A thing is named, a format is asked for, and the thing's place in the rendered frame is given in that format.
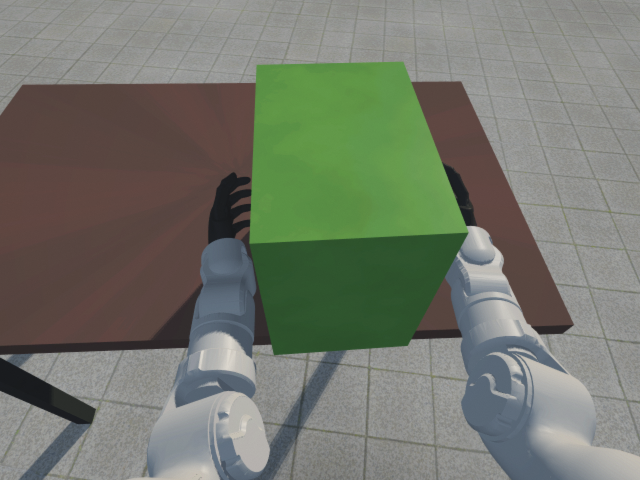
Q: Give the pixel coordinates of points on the robot left forearm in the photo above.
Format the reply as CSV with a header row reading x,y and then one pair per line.
x,y
219,356

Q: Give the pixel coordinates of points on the robot right hand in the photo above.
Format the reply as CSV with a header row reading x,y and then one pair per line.
x,y
461,195

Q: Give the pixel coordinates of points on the carton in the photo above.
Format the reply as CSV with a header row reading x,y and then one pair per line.
x,y
354,223

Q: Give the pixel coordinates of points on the robot right forearm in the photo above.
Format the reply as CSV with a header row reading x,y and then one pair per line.
x,y
486,309

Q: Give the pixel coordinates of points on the robot right upper arm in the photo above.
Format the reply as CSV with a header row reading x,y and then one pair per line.
x,y
539,423

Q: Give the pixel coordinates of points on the robot left upper arm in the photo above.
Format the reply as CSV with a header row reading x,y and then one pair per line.
x,y
221,437

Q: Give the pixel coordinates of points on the table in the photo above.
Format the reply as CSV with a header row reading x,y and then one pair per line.
x,y
105,197

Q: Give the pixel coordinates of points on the robot left hand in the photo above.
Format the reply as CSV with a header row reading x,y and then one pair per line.
x,y
221,215

